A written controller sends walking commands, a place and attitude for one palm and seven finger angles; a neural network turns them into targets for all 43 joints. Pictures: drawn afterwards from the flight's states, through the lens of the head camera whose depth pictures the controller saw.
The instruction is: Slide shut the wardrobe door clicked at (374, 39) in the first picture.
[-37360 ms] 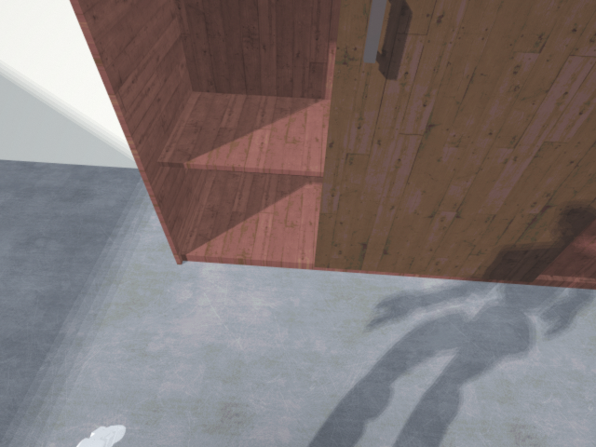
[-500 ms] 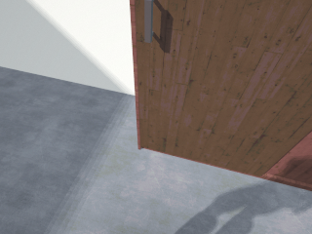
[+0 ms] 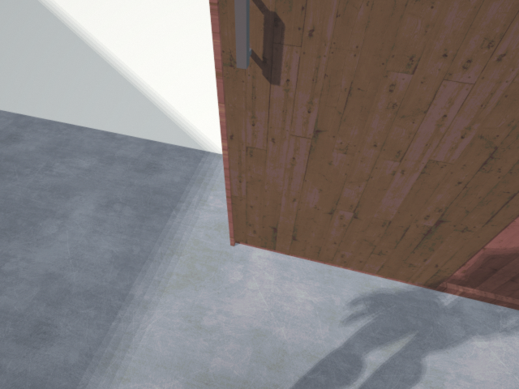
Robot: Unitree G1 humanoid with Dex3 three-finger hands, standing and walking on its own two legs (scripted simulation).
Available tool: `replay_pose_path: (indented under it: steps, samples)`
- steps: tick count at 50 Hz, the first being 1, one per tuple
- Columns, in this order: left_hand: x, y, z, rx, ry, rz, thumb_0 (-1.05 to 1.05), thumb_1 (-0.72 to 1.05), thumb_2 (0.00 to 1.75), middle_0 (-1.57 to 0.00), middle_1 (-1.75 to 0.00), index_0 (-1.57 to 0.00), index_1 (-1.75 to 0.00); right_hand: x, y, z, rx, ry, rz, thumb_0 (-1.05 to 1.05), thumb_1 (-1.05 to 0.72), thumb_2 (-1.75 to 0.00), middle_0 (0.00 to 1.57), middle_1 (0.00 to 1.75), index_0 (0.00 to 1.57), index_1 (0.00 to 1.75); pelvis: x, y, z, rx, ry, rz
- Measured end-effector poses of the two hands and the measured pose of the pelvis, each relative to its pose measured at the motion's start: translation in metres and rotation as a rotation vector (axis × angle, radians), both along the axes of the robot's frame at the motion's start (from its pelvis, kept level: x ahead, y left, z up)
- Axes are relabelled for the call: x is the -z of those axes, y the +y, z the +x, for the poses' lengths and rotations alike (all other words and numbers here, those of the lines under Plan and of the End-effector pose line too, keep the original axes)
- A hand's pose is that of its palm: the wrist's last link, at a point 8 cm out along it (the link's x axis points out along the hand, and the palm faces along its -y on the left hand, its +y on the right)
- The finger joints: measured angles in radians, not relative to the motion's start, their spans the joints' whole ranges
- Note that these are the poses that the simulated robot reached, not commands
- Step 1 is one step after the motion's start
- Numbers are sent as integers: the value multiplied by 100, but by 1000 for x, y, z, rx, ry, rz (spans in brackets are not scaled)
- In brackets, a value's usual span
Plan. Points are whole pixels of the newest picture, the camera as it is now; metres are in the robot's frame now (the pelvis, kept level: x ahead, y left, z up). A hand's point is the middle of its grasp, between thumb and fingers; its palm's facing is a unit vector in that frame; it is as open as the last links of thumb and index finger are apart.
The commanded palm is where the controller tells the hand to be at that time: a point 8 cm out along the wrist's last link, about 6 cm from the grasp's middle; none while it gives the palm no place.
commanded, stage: look to check the result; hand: right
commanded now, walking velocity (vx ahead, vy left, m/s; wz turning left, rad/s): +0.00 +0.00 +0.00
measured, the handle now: (245, 28) +0.75 +0.08 +0.19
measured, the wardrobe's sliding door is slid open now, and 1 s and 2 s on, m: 0.00 0.00 0.00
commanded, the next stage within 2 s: stand and wait in 0.36 s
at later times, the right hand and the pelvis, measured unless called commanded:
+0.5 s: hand out of the picture +0.11 -0.23 -0.15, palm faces -0.02 +0.94 -0.33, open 7.4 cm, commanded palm none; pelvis +0.02 +0.01 +0.00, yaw +0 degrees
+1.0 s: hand out of the picture +0.11 -0.22 -0.15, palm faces -0.03 +0.94 -0.34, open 7.4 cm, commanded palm none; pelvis +0.02 +0.02 +0.00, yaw +1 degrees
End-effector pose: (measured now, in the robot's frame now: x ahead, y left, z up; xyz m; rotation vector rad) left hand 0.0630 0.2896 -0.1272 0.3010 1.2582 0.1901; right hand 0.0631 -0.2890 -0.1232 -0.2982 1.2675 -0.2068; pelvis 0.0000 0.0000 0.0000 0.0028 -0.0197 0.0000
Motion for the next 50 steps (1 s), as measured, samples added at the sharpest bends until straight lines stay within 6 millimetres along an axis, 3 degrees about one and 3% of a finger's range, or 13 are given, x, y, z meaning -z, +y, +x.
replay_pose_path:
  steps: [8,19,50]
  samples:
    - [-2,6,17,15,-19,3,0,90,90,-20,-30,-20,-30,-5,-3,13,-9,-15,-17,1,-90,-90,20,30,20,30,-1,3,6,2,2,-1]
    - [-3,7,33,21,-39,-5,0,90,90,-20,-30,-20,-30,-6,9,34,-26,-48,-3,1,-90,-90,20,30,20,30,-1,8,14,1,5,-2]
    - [-1,23,24,-9,-7,0,0,90,90,-20,-30,-20,-30,-6,21,44,-35,-39,-9,1,-90,-90,20,30,20,30,-2,20,24,-11,3,-4]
